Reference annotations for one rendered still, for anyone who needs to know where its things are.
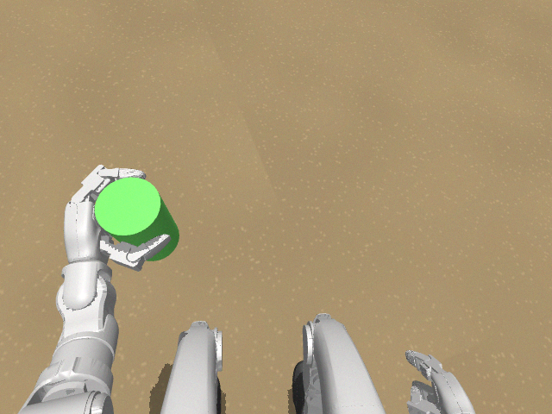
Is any left robot hand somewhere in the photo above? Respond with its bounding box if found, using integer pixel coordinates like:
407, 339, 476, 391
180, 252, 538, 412
64, 165, 171, 272

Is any left robot arm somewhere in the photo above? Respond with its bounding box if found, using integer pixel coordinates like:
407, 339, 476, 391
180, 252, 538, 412
17, 260, 119, 414

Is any can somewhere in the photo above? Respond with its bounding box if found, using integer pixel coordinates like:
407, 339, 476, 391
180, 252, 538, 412
95, 178, 179, 261

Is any right robot hand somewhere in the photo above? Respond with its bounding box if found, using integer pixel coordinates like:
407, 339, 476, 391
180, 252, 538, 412
405, 350, 476, 414

